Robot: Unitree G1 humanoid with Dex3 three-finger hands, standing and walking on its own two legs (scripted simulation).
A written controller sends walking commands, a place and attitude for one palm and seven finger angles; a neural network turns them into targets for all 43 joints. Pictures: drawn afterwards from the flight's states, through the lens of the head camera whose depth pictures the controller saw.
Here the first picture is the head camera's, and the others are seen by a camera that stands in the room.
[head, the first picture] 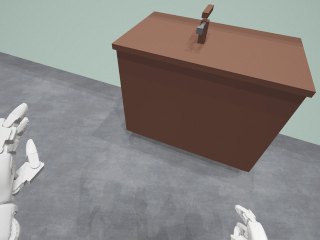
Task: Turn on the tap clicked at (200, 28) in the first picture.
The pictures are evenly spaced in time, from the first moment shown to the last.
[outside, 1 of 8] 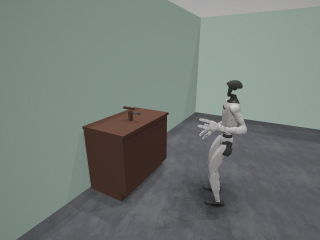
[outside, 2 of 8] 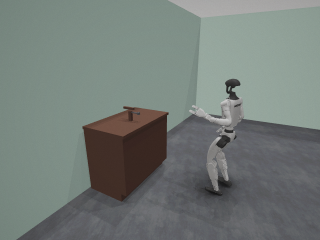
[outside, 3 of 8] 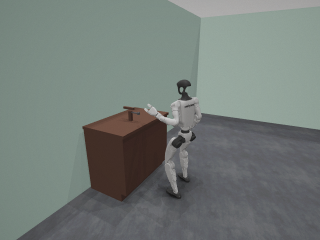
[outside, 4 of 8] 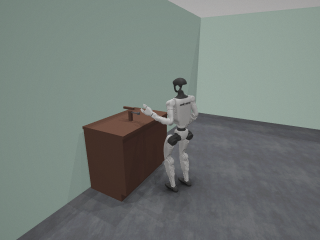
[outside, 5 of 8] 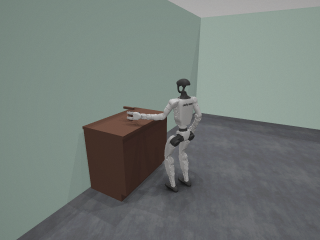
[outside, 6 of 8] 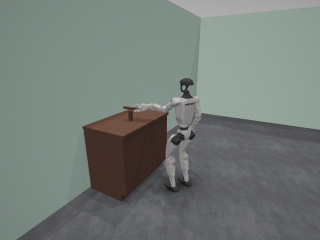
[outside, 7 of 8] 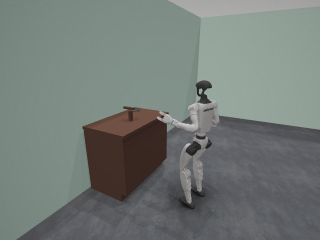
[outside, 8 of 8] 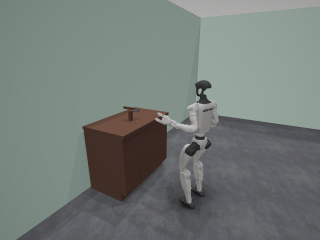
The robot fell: no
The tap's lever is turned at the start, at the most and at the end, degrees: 0 74 74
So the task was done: yes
